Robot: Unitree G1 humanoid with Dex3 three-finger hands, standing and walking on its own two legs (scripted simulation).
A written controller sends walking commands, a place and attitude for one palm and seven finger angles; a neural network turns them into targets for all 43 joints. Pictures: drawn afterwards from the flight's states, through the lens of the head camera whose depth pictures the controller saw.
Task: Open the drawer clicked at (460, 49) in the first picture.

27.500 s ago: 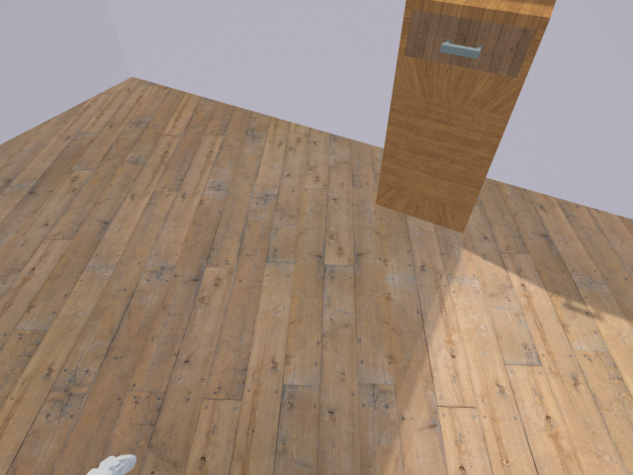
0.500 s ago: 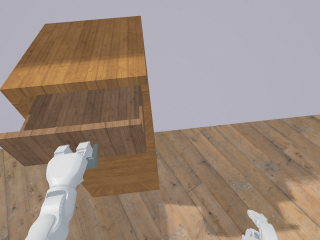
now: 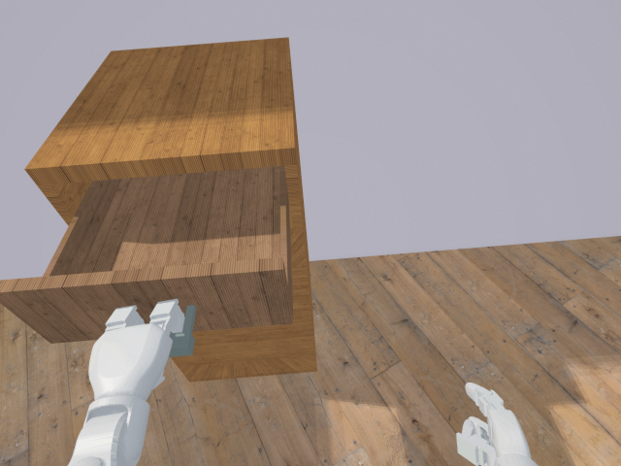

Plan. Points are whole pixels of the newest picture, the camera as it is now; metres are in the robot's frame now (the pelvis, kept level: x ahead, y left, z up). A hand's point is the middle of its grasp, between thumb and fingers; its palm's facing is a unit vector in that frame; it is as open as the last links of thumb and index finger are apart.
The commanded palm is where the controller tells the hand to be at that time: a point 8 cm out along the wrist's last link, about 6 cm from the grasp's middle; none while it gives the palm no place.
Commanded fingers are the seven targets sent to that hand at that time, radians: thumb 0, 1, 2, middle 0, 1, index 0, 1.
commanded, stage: pull the drawer open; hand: left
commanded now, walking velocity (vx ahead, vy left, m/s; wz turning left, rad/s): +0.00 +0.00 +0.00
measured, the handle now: (150, 331) +0.27 +0.25 +0.03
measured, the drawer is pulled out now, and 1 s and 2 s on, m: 0.21 0.30 0.29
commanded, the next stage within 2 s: open the thumb to release the handle in 1.18 s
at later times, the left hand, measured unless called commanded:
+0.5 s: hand (141, 423) +0.17 +0.23 +0.00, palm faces +0.00 -0.11 -0.99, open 5.6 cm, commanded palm +0.13 +0.24 +0.06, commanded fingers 0.00 0.90 0.90 -0.40 -1.35 -0.40 -1.35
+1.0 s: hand (134, 452) +0.14 +0.22 +0.00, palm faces -0.02 -0.13 -0.99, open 5.6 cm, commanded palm +0.08 +0.23 +0.06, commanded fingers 0.00 0.90 0.90 -0.40 -1.35 -0.40 -1.35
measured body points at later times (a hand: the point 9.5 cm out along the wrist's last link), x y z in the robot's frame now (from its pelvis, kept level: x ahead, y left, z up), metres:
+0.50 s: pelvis +0.00 +0.00 -0.01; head +0.01 -0.03 +0.44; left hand +0.16 +0.23 +0.06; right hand +0.22 -0.21 -0.09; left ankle -0.02 +0.13 -0.71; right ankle -0.01 -0.11 -0.71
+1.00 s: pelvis -0.01 -0.01 -0.01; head +0.00 -0.03 +0.44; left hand +0.13 +0.23 +0.06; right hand +0.20 -0.22 -0.10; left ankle -0.02 +0.13 -0.71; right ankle -0.01 -0.11 -0.71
